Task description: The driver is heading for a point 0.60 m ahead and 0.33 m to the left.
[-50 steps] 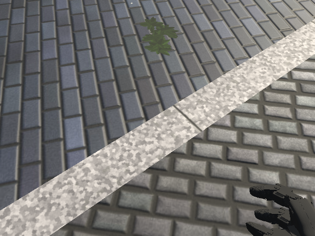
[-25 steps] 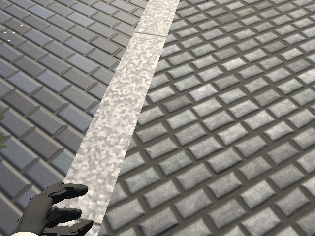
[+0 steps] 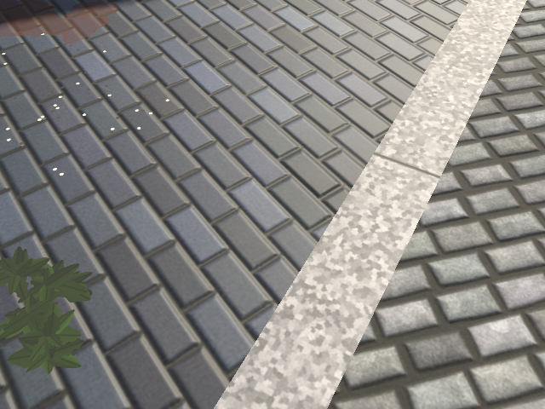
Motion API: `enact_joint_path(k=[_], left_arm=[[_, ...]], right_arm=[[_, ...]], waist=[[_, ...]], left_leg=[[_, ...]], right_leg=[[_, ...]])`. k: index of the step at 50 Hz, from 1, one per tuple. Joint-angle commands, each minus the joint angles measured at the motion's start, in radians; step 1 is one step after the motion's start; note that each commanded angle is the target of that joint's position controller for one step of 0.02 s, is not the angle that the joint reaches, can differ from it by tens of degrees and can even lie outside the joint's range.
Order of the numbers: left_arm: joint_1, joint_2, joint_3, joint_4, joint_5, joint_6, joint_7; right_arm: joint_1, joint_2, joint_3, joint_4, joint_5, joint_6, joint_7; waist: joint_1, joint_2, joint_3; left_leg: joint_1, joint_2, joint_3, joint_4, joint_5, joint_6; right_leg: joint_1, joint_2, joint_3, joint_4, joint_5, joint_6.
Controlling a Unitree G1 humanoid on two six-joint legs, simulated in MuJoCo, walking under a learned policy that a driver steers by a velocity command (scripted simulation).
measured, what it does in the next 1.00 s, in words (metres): walks ahead, turning left: right foot, then left foot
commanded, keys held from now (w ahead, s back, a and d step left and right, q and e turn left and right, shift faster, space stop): w+q+shift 0.02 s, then q+shift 0.84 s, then w+q+shift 0.14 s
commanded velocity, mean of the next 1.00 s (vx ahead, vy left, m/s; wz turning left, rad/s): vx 0.29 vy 0.00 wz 0.95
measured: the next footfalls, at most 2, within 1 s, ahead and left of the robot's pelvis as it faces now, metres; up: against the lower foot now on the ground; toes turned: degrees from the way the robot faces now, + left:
right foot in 0.34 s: +0.53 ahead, -0.05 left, +0.00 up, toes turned +31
left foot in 0.80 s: +0.34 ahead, +0.14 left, +0.00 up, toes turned +51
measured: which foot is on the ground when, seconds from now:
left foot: down 0.00-0.34, up 0.36-0.78, down 0.80-1.00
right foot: up 0.00-0.32, down 0.34-0.80, up 0.82-1.00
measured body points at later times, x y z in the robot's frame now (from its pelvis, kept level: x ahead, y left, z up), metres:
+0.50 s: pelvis +0.34 -0.03 +0.03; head +0.39 +0.01 +0.47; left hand +0.41 +0.29 -0.06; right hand +0.61 -0.22 -0.06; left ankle +0.23 +0.04 -0.58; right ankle +0.50 -0.07 -0.70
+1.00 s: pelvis +0.39 +0.04 +0.04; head +0.38 +0.09 +0.49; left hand +0.25 +0.35 -0.06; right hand +0.71 -0.01 -0.03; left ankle +0.32 +0.10 -0.70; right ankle +0.54 -0.03 -0.64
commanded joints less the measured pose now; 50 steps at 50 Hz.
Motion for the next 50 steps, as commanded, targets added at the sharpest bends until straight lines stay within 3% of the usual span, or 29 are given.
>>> enact_joint_path(k=[1, 3, 5, 7, 8, 9, 11, 13, 15, 16, 17, 18, 19, 20, 21, 22, 24, 26, 27, 30, 38, 39, 40, 41, 42, 43, 45, 47, 50], left_arm=[[-0.166, 0.09, -0.008, -0.259, -0.006, -0.056, -0.015], [-0.217, 0.123, -0.01, -0.262, -0.008, -0.08, -0.022], [-0.196, 0.117, -0.015, -0.258, 0.02, -0.035, -0.018], [-0.214, 0.102, -0.023, -0.283, 0.023, 0.004, -0.02], [-0.319, 0.112, -0.001, -0.332, -0.035, -0.038, -0.013], [-0.377, 0.088, -0.01, -0.355, -0.034, -0.05, -0.009], [-0.432, 0.049, -0.013, -0.372, -0.03, -0.057, -0.004], [-0.446, 0.07, 0.006, -0.384, -0.052, -0.053, -0.007], [-0.402, 0.111, 0.032, -0.385, -0.056, -0.051, -0.006], [-0.288, 0.125, 0.045, -0.355, -0.045, -0.052, -0.003], [-0.122, 0.136, 0.048, -0.315, -0.026, -0.046, 0.002], [-0.088, 0.165, 0.039, -0.328, 0.006, -0.031, 0.0], [-0.116, 0.179, 0.044, -0.319, 0.009, -0.021, -0.015], [-0.269, 0.181, 0.061, -0.351, -0.017, -0.008, -0.007], [-0.324, 0.082, 0.038, -0.38, -0.016, 0.006, 0.01], [-0.353, 0.063, 0.021, -0.383, -0.015, 0.023, 0.02], [-0.377, 0.092, 0.032, -0.341, -0.014, 0.034, 0.02], [-0.337, 0.12, 0.051, -0.294, -0.011, 0.028, 0.015], [-0.323, 0.134, 0.059, -0.279, -0.01, 0.027, 0.013], [-0.354, 0.159, 0.075, -0.267, -0.019, 0.038, 0.012], [-0.352, 0.208, 0.106, -0.224, -0.055, 0.05, -0.016], [-0.334, 0.19, 0.104, -0.213, -0.062, 0.054, -0.019], [-0.279, 0.156, 0.099, -0.188, -0.059, 0.059, -0.025], [-0.262, 0.12, 0.09, -0.224, -0.022, 0.062, -0.03], [-0.381, 0.121, 0.085, -0.285, -0.005, 0.054, -0.019], [-0.436, 0.152, 0.093, -0.295, -0.025, 0.051, -0.012], [-0.386, 0.167, 0.103, -0.263, -0.04, 0.033, -0.017], [-0.393, 0.167, 0.108, -0.264, -0.041, 0.014, -0.031], [-0.434, 0.131, 0.098, -0.265, -0.055, -0.019, -0.051]], right_arm=[[0.355, -0.316, -0.113, 0.036, 0.0, 0.028, -0.031], [0.27, -0.19, -0.085, 0.038, 0.003, 0.023, -0.045], [0.206, -0.16, -0.069, 0.021, 0.013, -0.002, -0.051], [0.173, -0.183, -0.069, 0.005, 0.018, -0.024, -0.04], [0.099, -0.104, -0.053, -0.052, 0.063, -0.049, -0.046], [0.08, -0.141, -0.062, -0.052, 0.073, -0.049, -0.057], [0.147, -0.207, -0.09, -0.029, 0.07, -0.014, -0.083], [0.214, -0.181, -0.09, -0.005, 0.06, 0.017, -0.098], [0.163, -0.143, -0.086, -0.033, 0.061, 0.027, -0.105], [0.106, -0.124, -0.082, -0.062, 0.058, 0.027, -0.105], [0.115, -0.051, -0.059, -0.09, 0.031, 0.031, -0.1], [0.238, 0.045, -0.026, -0.117, -0.004, 0.033, -0.095], [0.455, -0.061, -0.038, -0.123, 0.032, 0.032, -0.068], [0.396, -0.15, -0.055, -0.12, 0.056, 0.048, -0.058], [0.235, -0.196, -0.073, -0.131, 0.054, 0.063, -0.066], [0.153, -0.209, -0.084, -0.15, 0.051, 0.084, -0.079], [0.105, -0.152, -0.073, -0.193, 0.044, 0.1, -0.086], [0.085, -0.073, -0.053, -0.219, 0.043, 0.086, -0.087], [0.078, -0.067, -0.051, -0.223, 0.04, 0.081, -0.086], [0.055, -0.1, -0.06, -0.221, 0.041, 0.085, -0.074], [-0.027, -0.131, -0.091, -0.239, 0.041, 0.119, -0.034], [-0.001, -0.135, -0.101, -0.227, 0.041, 0.119, -0.036], [0.067, -0.18, -0.122, -0.206, 0.037, 0.116, -0.047], [0.125, -0.334, -0.159, -0.214, 0.031, 0.109, -0.068], [0.098, -0.34, -0.152, -0.247, -0.005, 0.078, -0.062], [0.079, -0.304, -0.145, -0.244, -0.008, 0.054, -0.056], [0.058, -0.219, -0.122, -0.23, 0.052, 0.035, -0.063], [0.027, -0.205, -0.107, -0.241, 0.05, 0.031, -0.069], [0.059, -0.211, -0.108, -0.23, 0.043, 0.018, -0.081]], waist=[[-0.135, 0.131, -0.309], [-0.03, -0.122, -0.037], [0.052, -0.155, 0.051], [0.078, -0.13, 0.04], [0.061, -0.09, 0.034], [0.054, -0.071, 0.024], [-0.008, -0.03, -0.081], [-0.037, 0.041, -0.124], [0.006, 0.102, -0.139], [0.075, 0.11, -0.2], [0.123, 0.056, -0.347], [0.058, -0.18, -0.463], [-0.041, -0.326, -0.598], [-0.052, -0.266, -0.525], [0.003, -0.128, -0.368], [0.003, -0.057, -0.251], [-0.023, -0.06, -0.098], [-0.014, -0.117, -0.102], [-0.01, -0.128, -0.136], [-0.013, -0.117, -0.194], [-0.005, -0.153, -0.133], [-0.014, -0.132, -0.135], [-0.028, -0.041, -0.126], [0.002, 0.3, -0.107], [-0.044, 0.277, -0.186], [-0.053, 0.159, -0.185], [-0.012, 0.064, -0.175], [0.004, 0.116, -0.135], [-0.012, 0.125, -0.104]], left_leg=[[0.963, 0.329, -0.905, -0.301, -0.146, 0.336], [0.613, 0.308, -0.776, -0.424, 0.048, 0.215], [0.346, 0.23, -0.586, -0.388, 0.516, 0.173], [0.18, 0.129, -0.442, -0.393, 0.737, 0.127], [0.123, 0.08, -0.46, -0.392, 0.655, 0.106], [0.097, 0.037, -0.419, -0.363, 0.645, 0.073], [0.125, -0.017, -0.406, -0.302, 0.557, -0.026], [0.168, -0.029, -0.468, -0.23, 0.417, -0.095], [0.205, -0.048, -0.505, -0.091, 0.342, -0.146], [0.208, -0.078, -0.471, 0.056, 0.341, -0.186], [0.124, -0.102, -0.409, 0.343, -0.027, -0.22], [-0.051, -0.159, -0.355, 0.621, -0.635, -0.234], [-0.099, -0.068, -0.42, 0.889, -0.592, -0.255], [-0.204, 0.03, -0.336, 0.975, -0.422, -0.279], [-0.232, 0.08, -0.275, 0.898, -0.3, -0.284], [-0.191, 0.101, -0.242, 0.86, -0.234, -0.292], [-0.102, 0.128, -0.206, 0.697, -0.219, -0.284], [-0.09, 0.142, -0.172, 0.562, -0.214, -0.28], [-0.093, 0.158, -0.173, 0.52, -0.2, -0.279], [-0.04, 0.194, -0.175, 0.404, -0.101, -0.263], [0.179, 0.144, -0.05, -0.024, -0.06, -0.173], [0.247, 0.115, -0.041, -0.11, -0.017, -0.147], [0.367, 0.122, -0.119, -0.216, 0.096, -0.1], [0.548, 0.377, -0.523, -0.254, 0.521, 0.038], [0.53, 0.438, -0.712, -0.294, 0.469, 0.187], [0.514, 0.406, -0.644, -0.323, 0.373, 0.161], [0.471, 0.327, -0.603, -0.38, -0.243, 0.064], [0.382, 0.289, -0.617, -0.434, -0.44, 0.053], [0.356, 0.249, -0.597, -0.432, -0.373, 0.044]], right_leg=[[-0.987, 0.045, 0.301, 0.868, -0.09, 0.013], [-0.927, -0.053, 0.307, 0.623, 0.043, -0.005], [-0.78, -0.094, 0.289, 0.493, 0.012, 0.037], [-0.638, -0.095, 0.236, 0.27, 0.02, 0.066], [-0.622, -0.043, 0.268, 0.137, 0.07, 0.076], [-0.578, -0.012, 0.245, -0.025, 0.133, 0.082], [-0.44, 0.09, 0.212, -0.29, 0.36, 0.084], [-0.348, 0.136, 0.23, -0.402, 0.508, 0.085], [-0.268, 0.107, 0.289, -0.487, 0.583, 0.065], [-0.137, 0.068, 0.292, -0.549, 0.706, 0.046], [0.116, -0.123, 0.42, -0.46, 0.856, -0.028], [0.299, -0.382, 0.695, -0.316, 1.416, -0.13], [0.333, -0.61, 0.965, -0.312, 1.246, -0.328], [0.238, -0.57, 0.964, -0.412, 0.708, -0.374], [0.057, -0.433, 0.774, -0.482, 0.403, -0.303], [-0.124, -0.346, 0.644, -0.526, 0.33, -0.245], [-0.363, -0.252, 0.454, -0.574, 0.417, -0.204], [-0.355, -0.25, 0.366, -0.596, 0.591, -0.227], [-0.311, -0.28, 0.358, -0.593, 0.653, -0.246], [-0.278, -0.334, 0.308, -0.603, 0.575, -0.256], [-0.266, -0.353, 0.124, -0.521, 0.316, -0.146], [-0.285, -0.331, 0.09, -0.453, 0.269, -0.104], [-0.375, -0.274, 0.039, -0.308, 0.181, -0.041], [-0.707, -0.127, -0.042, 0.053, -0.207, 0.068], [-0.866, -0.033, 0.185, 0.256, -0.277, 0.087], [-0.891, -0.039, 0.259, 0.314, -0.204, 0.062], [-0.874, -0.078, 0.301, 0.199, -0.025, 0.019], [-0.803, -0.043, 0.286, 0.113, 0.058, 0.019], [-0.722, 0.0, 0.288, -0.09, 0.103, 0.023]])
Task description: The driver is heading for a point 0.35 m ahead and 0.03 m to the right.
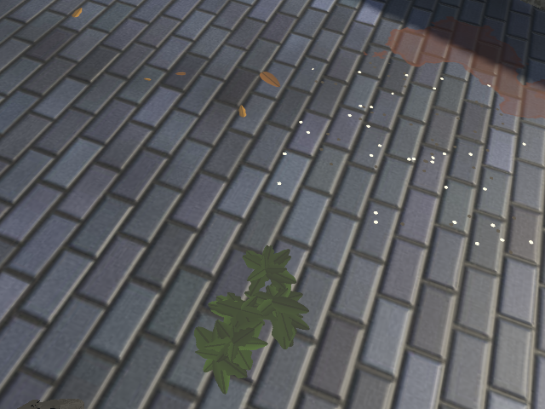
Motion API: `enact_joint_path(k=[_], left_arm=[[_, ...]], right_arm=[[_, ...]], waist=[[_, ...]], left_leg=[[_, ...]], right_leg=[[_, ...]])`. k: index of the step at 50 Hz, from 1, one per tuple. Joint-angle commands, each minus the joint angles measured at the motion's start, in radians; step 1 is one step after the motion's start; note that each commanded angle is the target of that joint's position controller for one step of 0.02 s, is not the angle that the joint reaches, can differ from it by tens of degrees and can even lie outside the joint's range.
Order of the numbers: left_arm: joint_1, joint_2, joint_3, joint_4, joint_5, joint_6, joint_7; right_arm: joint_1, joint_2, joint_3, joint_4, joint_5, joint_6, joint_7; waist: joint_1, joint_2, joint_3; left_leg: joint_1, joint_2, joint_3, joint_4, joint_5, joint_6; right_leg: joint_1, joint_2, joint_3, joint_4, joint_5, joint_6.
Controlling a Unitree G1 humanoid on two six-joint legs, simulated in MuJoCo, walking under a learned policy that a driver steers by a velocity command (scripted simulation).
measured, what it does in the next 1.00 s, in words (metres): walks ahead: right foot, then left foot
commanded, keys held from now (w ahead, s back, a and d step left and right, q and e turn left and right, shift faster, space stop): w+q+shift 0.02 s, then w+shift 0.26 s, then shift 0.72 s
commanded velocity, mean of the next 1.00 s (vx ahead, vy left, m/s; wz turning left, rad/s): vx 0.38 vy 0.00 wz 0.25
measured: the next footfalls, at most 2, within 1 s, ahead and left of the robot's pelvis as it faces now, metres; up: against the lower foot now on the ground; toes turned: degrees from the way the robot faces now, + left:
right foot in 0.20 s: +0.14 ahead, -0.13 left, +0.00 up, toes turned +9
left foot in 0.58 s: +0.44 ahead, +0.15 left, +0.00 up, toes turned +10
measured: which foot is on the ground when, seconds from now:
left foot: down 0.00-0.18, up 0.20-0.56, down 0.58-1.00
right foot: up 0.00-0.18, down 0.20-0.60, up 0.62-0.92, down 0.94-1.00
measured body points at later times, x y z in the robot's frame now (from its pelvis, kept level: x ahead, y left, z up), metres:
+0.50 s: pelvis +0.22 +0.00 -0.01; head +0.27 -0.02 +0.44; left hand +0.11 +0.25 -0.12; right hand +0.50 -0.16 -0.09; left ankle +0.36 +0.15 -0.70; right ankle +0.10 -0.14 -0.74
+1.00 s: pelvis +0.38 +0.03 -0.01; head +0.39 +0.02 +0.44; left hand +0.44 +0.31 -0.12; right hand +0.55 -0.18 -0.14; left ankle +0.40 +0.14 -0.74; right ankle +0.43 -0.10 -0.75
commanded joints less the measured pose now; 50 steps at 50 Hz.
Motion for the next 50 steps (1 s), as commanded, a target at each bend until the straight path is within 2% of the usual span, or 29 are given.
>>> enact_joint_path(k=[1, 4, 5, 8, 9, 10, 11, 12, 13, 15, 17, 18, 19, 21, 23, 26, 28, 29, 30, 31, 32, 33, 35, 38, 42, 45, 47, 48, 50], left_arm=[[-0.115, 0.059, 0.013, -0.091, -0.01, -0.051, -0.018], [-0.102, 0.038, 0.001, -0.083, -0.018, -0.063, -0.033], [-0.04, 0.025, -0.022, -0.055, 0.065, -0.007, -0.036], [0.061, 0.044, -0.02, -0.045, 0.043, 0.012, -0.02], [0.17, 0.065, -0.014, -0.015, 0.046, 0.001, -0.012], [0.318, 0.138, 0.0, 0.014, 0.07, -0.017, -0.002], [0.366, 0.278, 0.03, 0.019, 0.088, -0.024, -0.003], [0.292, 0.234, 0.027, 0.01, 0.073, -0.021, -0.007], [0.248, 0.163, 0.008, 0.0, 0.054, -0.023, -0.01], [0.256, 0.096, -0.016, 0.019, 0.046, -0.036, -0.005], [0.278, 0.061, -0.031, 0.055, 0.044, -0.051, -0.001], [0.276, 0.019, -0.04, 0.055, -0.012, -0.067, 0.008], [0.299, 0.013, -0.045, 0.073, -0.021, -0.068, 0.012], [0.303, 0.049, -0.042, 0.091, -0.009, -0.051, 0.024], [0.332, 0.092, -0.036, 0.113, -0.006, -0.036, 0.033], [0.34, 0.138, -0.027, 0.129, -0.019, -0.033, 0.03], [0.295, 0.137, -0.027, 0.122, -0.028, -0.031, 0.033], [0.294, 0.129, -0.029, 0.114, -0.023, -0.033, 0.033], [0.325, 0.057, -0.051, 0.076, 0.019, -0.038, 0.03], [0.517, -0.02, -0.086, 0.128, 0.01, -0.034, 0.011], [0.481, 0.095, -0.054, 0.147, -0.006, -0.025, 0.004], [0.36, 0.095, -0.051, 0.106, -0.022, -0.013, 0.008], [0.274, 0.074, -0.048, 0.092, 0.001, 0.015, 0.034], [0.328, 0.011, -0.059, 0.111, 0.01, 0.049, 0.046], [0.232, 0.016, -0.062, 0.099, 0.019, 0.064, 0.052], [0.18, 0.014, -0.06, 0.092, 0.034, 0.067, 0.047], [0.152, 0.042, -0.06, 0.069, 0.048, 0.06, 0.048], [0.106, 0.123, -0.041, 0.066, 0.036, 0.057, 0.051], [0.077, 0.034, -0.06, 0.076, 0.035, 0.041, 0.042]], right_arm=[[-0.033, -0.19, -0.054, -0.075, 0.004, -0.032, -0.016], [-0.013, -0.167, -0.042, -0.069, 0.005, -0.038, -0.011], [0.016, -0.207, -0.047, -0.047, -0.08, -0.022, 0.033], [-0.026, -0.143, -0.024, -0.052, -0.056, -0.021, 0.062], [-0.048, -0.112, -0.013, -0.056, -0.054, -0.027, 0.051], [-0.101, -0.042, 0.009, -0.081, -0.051, -0.041, 0.04], [-0.14, 0.01, 0.028, -0.149, -0.029, -0.055, 0.034], [-0.127, -0.035, 0.024, -0.133, -0.047, -0.058, 0.029], [-0.13, -0.073, 0.015, -0.104, -0.059, -0.061, 0.037], [-0.087, -0.097, 0.006, -0.058, -0.079, -0.067, 0.064], [-0.108, -0.075, 0.014, -0.047, -0.085, -0.062, 0.078], [-0.115, -0.042, 0.015, -0.064, 0.025, -0.088, 0.043], [-0.163, -0.033, 0.03, -0.076, 0.018, -0.099, 0.033], [-0.268, 0.017, 0.05, -0.111, -0.013, -0.112, 0.041], [-0.337, 0.058, 0.064, -0.128, -0.013, -0.12, 0.062], [-0.275, -0.017, 0.03, -0.107, -0.011, -0.115, 0.072], [-0.085, -0.061, 0.003, -0.039, -0.025, -0.108, 0.061], [0.008, -0.089, -0.009, -0.01, -0.036, -0.101, 0.047], [0.121, -0.168, -0.02, 0.008, -0.069, -0.09, 0.029], [0.106, -0.122, 0.008, 0.012, -0.069, -0.088, 0.034], [0.054, -0.072, 0.013, -0.001, -0.046, -0.076, 0.041], [-0.039, -0.043, 0.022, -0.002, -0.032, -0.072, 0.043], [-0.14, 0.0, 0.038, 0.013, -0.028, -0.078, 0.045], [-0.206, -0.031, 0.025, 0.04, -0.058, -0.079, 0.046], [-0.196, -0.043, 0.021, 0.084, -0.052, -0.065, 0.025], [-0.208, -0.02, 0.033, 0.109, -0.042, -0.05, 0.019], [-0.148, 0.018, 0.049, 0.145, -0.047, -0.049, 0.019], [-0.084, -0.001, 0.038, 0.152, -0.041, -0.047, 0.015], [-0.122, -0.014, 0.034, 0.158, -0.044, -0.038, 0.001]], waist=[[-0.008, 0.174, -0.075], [-0.017, 0.212, -0.063], [-0.033, 0.258, -0.072], [0.049, 0.175, -0.018], [0.107, 0.098, -0.025], [0.181, -0.11, -0.037], [0.173, -0.304, -0.018], [0.114, -0.157, 0.043], [0.087, -0.065, 0.056], [0.057, -0.065, 0.017], [0.057, -0.108, 0.07], [0.044, -0.148, 0.058], [0.06, -0.122, 0.044], [0.075, -0.078, 0.043], [0.101, -0.108, 0.041], [0.051, -0.15, -0.004], [-0.062, -0.126, -0.092], [-0.106, -0.098, -0.147], [-0.106, 0.129, -0.295], [-0.023, 0.292, -0.525], [-0.046, 0.144, -0.5], [-0.022, 0.119, -0.328], [0.032, 0.043, -0.154], [0.095, 0.123, -0.122], [0.06, 0.133, -0.142], [0.072, 0.112, -0.077], [0.061, 0.051, -0.022], [-0.006, -0.075, 0.012], [0.007, -0.113, 0.022]], left_leg=[[0.133, 0.181, -0.334, -0.231, -0.328, 0.177], [0.073, 0.17, -0.308, -0.192, -0.295, 0.17], [0.04, 0.108, -0.28, -0.209, -0.351, 0.154], [-0.12, 0.1, -0.308, -0.146, -0.38, 0.129], [-0.213, 0.066, -0.289, -0.036, -0.4, 0.107], [-0.355, -0.027, -0.178, 0.261, -0.364, 0.067], [-0.589, -0.145, -0.064, 0.527, -0.338, 0.041], [-0.672, -0.062, -0.099, 0.662, -0.219, 0.046], [-0.666, -0.035, -0.097, 0.694, -0.131, 0.037], [-0.557, -0.01, -0.072, 0.644, -0.064, 0.006], [-0.501, -0.018, -0.034, 0.603, -0.006, -0.027], [-0.56, 0.02, -0.028, 0.581, 0.002, -0.028], [-0.572, 0.027, 0.003, 0.54, 0.014, -0.038], [-0.48, 0.036, 0.111, 0.365, 0.095, -0.054], [-0.29, 0.007, 0.177, 0.19, 0.202, -0.057], [-0.097, -0.034, 0.173, 0.086, 0.269, -0.012], [0.117, -0.051, 0.168, -0.009, 0.359, 0.042], [0.292, -0.003, 0.129, -0.021, 0.494, 0.069], [0.603, 0.244, -0.11, 0.098, 0.99, 0.164], [0.769, 0.487, -0.457, 0.06, 1.133, 0.362], [0.636, 0.414, -0.389, 0.019, 0.958, 0.33], [0.498, 0.349, -0.261, -0.014, 0.819, 0.281], [0.199, 0.265, -0.149, -0.103, 0.674, 0.215], [-0.054, 0.212, -0.047, -0.179, 0.577, 0.201], [-0.083, 0.202, -0.044, -0.212, 0.216, 0.179], [-0.159, 0.16, -0.053, -0.215, -0.185, 0.11], [-0.179, 0.103, -0.039, -0.156, -0.303, 0.025], [-0.138, 0.038, 0.029, -0.126, -0.259, -0.011], [0.034, 0.021, 0.072, -0.048, -0.111, -0.035]], right_leg=[[-0.048, 0.027, 0.033, -0.181, 0.043, 0.002], [0.069, 0.026, 0.003, -0.283, 0.053, 0.011], [0.129, 0.029, -0.071, -0.259, 0.008, 0.02], [0.353, 0.009, -0.081, -0.392, 0.072, 0.0], [0.494, -0.005, -0.051, -0.427, 0.03, -0.016], [0.625, -0.175, 0.174, -0.536, -0.199, -0.048], [0.661, -0.391, 0.678, -0.766, -0.589, -0.127], [0.611, -0.446, 0.779, -0.771, -0.624, -0.19], [0.585, -0.396, 0.649, -0.725, -0.542, -0.188], [0.547, -0.282, 0.408, -0.726, -0.357, -0.155], [0.491, -0.223, 0.249, -0.736, 0.014, -0.161], [0.589, -0.229, 0.205, -0.688, 0.247, -0.19], [0.609, -0.237, 0.163, -0.666, 0.455, -0.197], [0.546, -0.207, 0.063, -0.654, 0.676, -0.177], [0.443, -0.168, -0.008, -0.67, 0.736, -0.159], [0.465, -0.188, -0.015, -0.612, 0.866, -0.141], [0.481, -0.175, -0.039, -0.428, 0.973, -0.101], [0.397, -0.142, -0.049, -0.271, 0.888, -0.071], [0.159, -0.05, -0.075, 0.096, 0.334, -0.025], [0.019, 0.044, 0.056, 0.402, -0.362, 0.01], [0.03, -0.015, 0.129, 0.431, -0.33, 0.011], [-0.033, -0.052, 0.078, 0.397, -0.287, 0.018], [0.013, -0.105, 0.047, 0.248, -0.198, 0.033], [0.225, -0.094, 0.004, 0.056, -0.13, 0.052], [0.314, -0.087, -0.001, -0.147, 0.04, 0.032], [0.405, -0.062, -0.023, -0.306, 0.13, 0.0], [0.425, -0.127, 0.055, -0.45, 0.174, -0.041], [0.317, -0.152, 0.075, -0.466, 0.042, -0.074], [0.157, -0.117, 0.071, -0.534, -0.16, -0.065]])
